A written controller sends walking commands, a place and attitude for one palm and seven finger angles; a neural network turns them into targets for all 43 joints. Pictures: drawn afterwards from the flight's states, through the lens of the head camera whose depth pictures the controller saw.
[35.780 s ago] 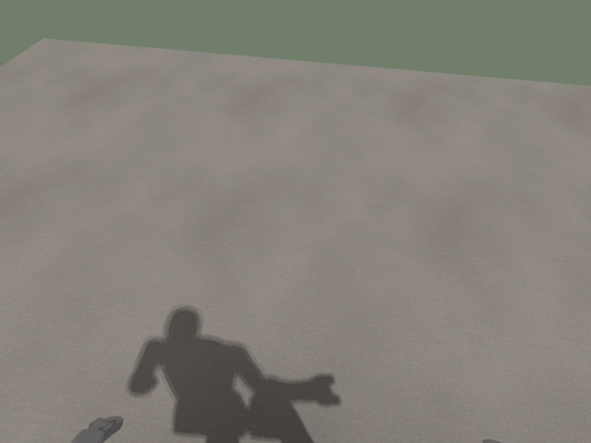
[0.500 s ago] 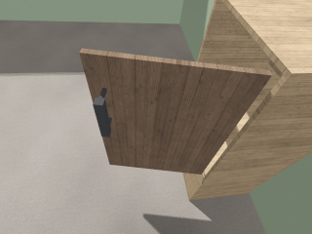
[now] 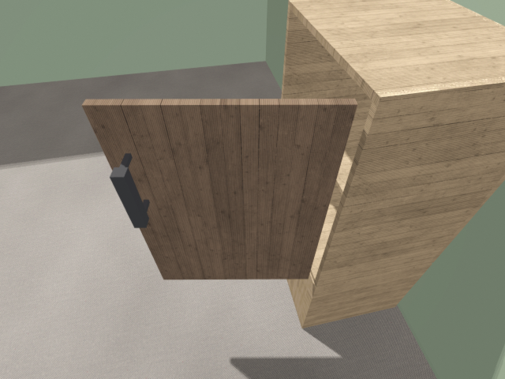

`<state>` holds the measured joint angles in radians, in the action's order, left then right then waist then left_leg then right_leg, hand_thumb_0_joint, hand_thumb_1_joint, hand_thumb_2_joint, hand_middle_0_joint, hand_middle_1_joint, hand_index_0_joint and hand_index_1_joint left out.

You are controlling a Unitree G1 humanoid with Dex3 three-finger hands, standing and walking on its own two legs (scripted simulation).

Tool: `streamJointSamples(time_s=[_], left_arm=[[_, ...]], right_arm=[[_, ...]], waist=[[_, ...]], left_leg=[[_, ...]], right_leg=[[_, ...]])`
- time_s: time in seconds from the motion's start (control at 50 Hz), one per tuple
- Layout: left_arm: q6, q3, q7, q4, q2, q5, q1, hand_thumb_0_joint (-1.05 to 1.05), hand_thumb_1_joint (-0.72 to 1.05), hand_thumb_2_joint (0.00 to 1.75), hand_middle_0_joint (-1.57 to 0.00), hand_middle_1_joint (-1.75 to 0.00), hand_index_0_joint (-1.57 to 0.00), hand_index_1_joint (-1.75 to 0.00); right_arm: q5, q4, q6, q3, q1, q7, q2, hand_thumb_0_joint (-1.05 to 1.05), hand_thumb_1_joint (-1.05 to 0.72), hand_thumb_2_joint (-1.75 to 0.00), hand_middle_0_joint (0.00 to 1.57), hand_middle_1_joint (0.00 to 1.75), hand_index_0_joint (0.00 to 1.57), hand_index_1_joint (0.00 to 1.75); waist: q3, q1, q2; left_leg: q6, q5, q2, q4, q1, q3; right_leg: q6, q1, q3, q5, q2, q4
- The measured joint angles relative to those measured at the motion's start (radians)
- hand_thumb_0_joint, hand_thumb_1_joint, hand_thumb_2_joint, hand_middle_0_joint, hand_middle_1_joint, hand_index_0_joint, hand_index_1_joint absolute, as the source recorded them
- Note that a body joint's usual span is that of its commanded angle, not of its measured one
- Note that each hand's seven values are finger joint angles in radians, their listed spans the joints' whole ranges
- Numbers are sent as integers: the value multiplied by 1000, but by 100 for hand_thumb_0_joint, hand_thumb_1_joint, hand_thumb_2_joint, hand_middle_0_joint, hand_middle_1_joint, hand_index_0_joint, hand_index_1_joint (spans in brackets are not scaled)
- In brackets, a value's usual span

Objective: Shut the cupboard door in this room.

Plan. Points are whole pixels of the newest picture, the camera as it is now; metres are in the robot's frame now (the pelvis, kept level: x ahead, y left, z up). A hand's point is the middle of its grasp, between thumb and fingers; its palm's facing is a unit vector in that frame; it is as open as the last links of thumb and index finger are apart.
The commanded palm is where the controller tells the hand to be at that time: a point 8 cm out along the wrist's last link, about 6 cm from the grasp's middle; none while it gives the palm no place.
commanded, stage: come to a stop and stand still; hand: left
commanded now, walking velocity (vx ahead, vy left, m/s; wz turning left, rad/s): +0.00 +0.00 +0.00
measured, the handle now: (134, 191) +0.43 +0.24 +0.05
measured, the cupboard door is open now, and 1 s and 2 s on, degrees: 78 78 78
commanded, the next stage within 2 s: look again from close up in 0.26 s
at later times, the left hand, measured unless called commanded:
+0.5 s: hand out of the picture -0.03 +0.15 -0.17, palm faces +0.01 -0.99 -0.16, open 7.4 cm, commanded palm none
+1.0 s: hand out of the picture +0.02 +0.25 -0.17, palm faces +0.03 -0.98 -0.21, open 7.4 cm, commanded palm +0.10 +0.29 -0.07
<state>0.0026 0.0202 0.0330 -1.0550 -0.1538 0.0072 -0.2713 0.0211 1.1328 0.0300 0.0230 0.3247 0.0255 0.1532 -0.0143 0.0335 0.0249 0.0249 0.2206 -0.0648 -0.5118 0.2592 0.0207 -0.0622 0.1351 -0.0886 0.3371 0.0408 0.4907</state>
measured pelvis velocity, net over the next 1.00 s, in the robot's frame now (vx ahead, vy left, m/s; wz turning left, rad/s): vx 0.00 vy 0.07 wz -0.03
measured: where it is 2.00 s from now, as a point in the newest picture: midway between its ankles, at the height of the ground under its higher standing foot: outside the picture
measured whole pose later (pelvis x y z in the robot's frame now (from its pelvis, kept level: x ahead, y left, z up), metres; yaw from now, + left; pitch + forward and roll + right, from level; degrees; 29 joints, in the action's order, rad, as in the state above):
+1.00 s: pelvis +0.00 +0.07 +0.00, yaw -2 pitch +1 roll -1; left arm 0.06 0.04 0.03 -0.89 -0.17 0.00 -0.34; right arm 0.01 1.03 -0.04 -0.02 0.30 0.03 0.17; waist -0.06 0.01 -0.01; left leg -0.08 0.25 0.05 -0.48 0.25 0.08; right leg 0.03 0.18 -0.03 0.30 -0.04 0.47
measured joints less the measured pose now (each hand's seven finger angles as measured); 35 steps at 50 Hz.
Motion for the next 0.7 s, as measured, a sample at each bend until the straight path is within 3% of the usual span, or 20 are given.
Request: streamJointSamples(time_s=[0.06,0.14,0.36,0.46,0.54,0.7], left_arm=[[0,0,1,-16,-4,-3,1,1,94,90,-20,-29,-20,-30],[-4,-7,-4,-36,11,-7,-8,1,94,90,-20,-29,-20,-30],[-11,-21,-4,-76,62,-2,-67,1,91,90,-20,-29,-20,-30],[-51,-32,16,-55,88,14,-100,1,90,90,-21,-29,-20,-30],[-44,-33,19,-41,69,13,-101,1,90,90,-21,-29,-20,-30],[-15,-28,14,0,7,9,-36,1,91,90,-20,-29,-20,-30]], right_arm=[[-2,19,-10,-15,-1,4,-32,1,-91,-90,20,30,20,30],[-5,28,-21,-25,-14,7,-52,1,-91,-90,20,30,20,30],[-7,32,-24,-21,-50,13,-41,2,-92,-90,20,30,20,30],[-12,-38,-27,-4,-69,6,15,2,-93,-90,20,30,20,30],[-15,-79,-46,-1,-76,8,22,2,-93,-90,20,30,20,30],[-8,-92,-52,-21,-70,9,18,1,-95,-90,20,30,20,30]], waist=[[-21,-13,-31],[-47,-28,-35],[-44,-45,-27],[-36,-44,16],[-16,-24,18],[12,-43,-20]], left_leg=[[23,-8,4,28,-19,2],[26,-31,0,63,-30,5],[24,-42,5,98,-51,10],[-20,81,7,-120,36,-5],[-36,87,30,-57,-9,10],[-73,59,77,-14,-35,42]], right_leg=[[-5,-10,2,-7,-4,-12],[-7,-17,4,-28,1,-41],[-3,-36,8,-39,-2,-75],[7,-4,26,-48,17,-63],[22,15,25,-11,6,0],[59,8,51,-20,-43,-5]])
